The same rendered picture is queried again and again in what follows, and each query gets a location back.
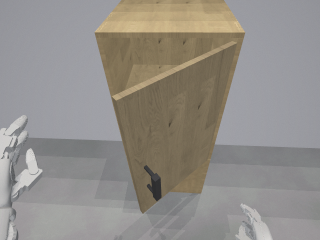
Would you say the robot left forearm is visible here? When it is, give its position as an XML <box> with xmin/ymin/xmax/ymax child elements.
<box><xmin>0</xmin><ymin>206</ymin><xmax>19</xmax><ymax>240</ymax></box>

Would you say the handle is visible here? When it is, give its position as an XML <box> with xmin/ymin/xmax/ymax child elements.
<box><xmin>144</xmin><ymin>165</ymin><xmax>162</xmax><ymax>201</ymax></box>

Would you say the robot left hand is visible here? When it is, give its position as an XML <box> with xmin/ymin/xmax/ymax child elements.
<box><xmin>0</xmin><ymin>115</ymin><xmax>43</xmax><ymax>207</ymax></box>

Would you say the robot right hand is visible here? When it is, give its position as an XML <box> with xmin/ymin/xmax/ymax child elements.
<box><xmin>235</xmin><ymin>203</ymin><xmax>273</xmax><ymax>240</ymax></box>

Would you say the cupboard door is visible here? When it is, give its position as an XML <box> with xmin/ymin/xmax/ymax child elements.
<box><xmin>112</xmin><ymin>41</ymin><xmax>237</xmax><ymax>213</ymax></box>

